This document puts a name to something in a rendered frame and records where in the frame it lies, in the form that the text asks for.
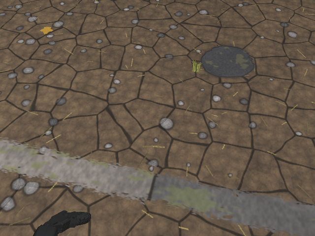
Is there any left robot hand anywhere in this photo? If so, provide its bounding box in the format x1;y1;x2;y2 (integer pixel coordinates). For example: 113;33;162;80
32;210;92;236

